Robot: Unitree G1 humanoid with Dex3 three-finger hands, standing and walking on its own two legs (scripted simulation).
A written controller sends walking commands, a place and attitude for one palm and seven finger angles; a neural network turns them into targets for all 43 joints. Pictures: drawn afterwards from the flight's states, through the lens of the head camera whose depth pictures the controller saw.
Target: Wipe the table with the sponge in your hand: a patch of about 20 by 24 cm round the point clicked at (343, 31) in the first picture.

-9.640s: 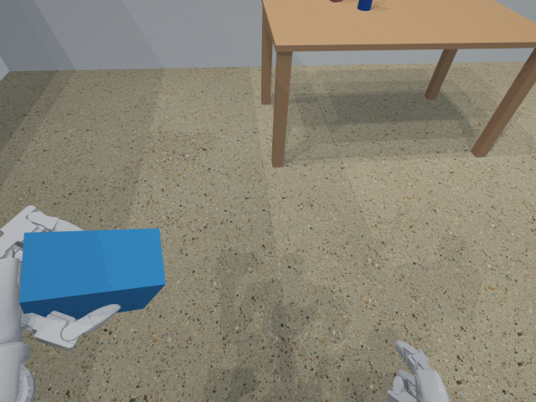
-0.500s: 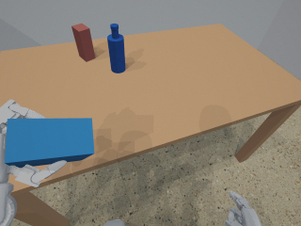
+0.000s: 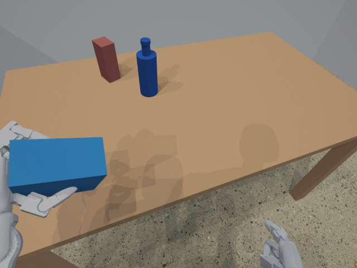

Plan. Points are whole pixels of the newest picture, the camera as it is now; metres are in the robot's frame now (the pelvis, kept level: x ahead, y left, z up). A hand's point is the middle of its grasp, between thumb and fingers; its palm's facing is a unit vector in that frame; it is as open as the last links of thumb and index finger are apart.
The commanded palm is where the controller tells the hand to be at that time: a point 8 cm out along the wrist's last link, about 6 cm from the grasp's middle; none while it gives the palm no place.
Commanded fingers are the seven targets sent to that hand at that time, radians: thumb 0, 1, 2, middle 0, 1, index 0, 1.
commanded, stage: come to a stop and stand still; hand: left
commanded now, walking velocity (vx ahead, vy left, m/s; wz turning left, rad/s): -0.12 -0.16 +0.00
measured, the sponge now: (73, 168) +0.24 +0.21 +0.14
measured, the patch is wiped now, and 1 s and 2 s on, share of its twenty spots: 0.00 0.00 0.00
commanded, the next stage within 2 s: look again from close up in 1.14 s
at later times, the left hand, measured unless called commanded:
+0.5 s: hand (41, 181) +0.21 +0.25 +0.15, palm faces +0.38 -0.85 -0.36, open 10.6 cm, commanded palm +0.14 +0.28 +0.19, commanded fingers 0.00 0.10 1.30 -1.20 -1.60 -1.20 -1.60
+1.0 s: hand (18, 175) +0.21 +0.29 +0.15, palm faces +0.35 -0.86 -0.38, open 10.6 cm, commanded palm +0.15 +0.32 +0.19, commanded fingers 0.00 0.10 1.30 -1.20 -1.60 -1.20 -1.60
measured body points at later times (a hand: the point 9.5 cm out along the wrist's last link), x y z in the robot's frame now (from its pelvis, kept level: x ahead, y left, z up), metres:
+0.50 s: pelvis -0.02 +0.00 +0.01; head +0.00 +0.00 +0.46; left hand +0.18 +0.29 +0.17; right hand +0.16 -0.24 -0.06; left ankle +0.05 +0.12 -0.72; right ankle -0.01 -0.12 -0.72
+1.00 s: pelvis +0.00 +0.04 +0.02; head +0.03 +0.08 +0.46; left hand +0.19 +0.33 +0.17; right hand +0.18 -0.16 -0.06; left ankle +0.05 +0.12 -0.72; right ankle -0.01 -0.12 -0.72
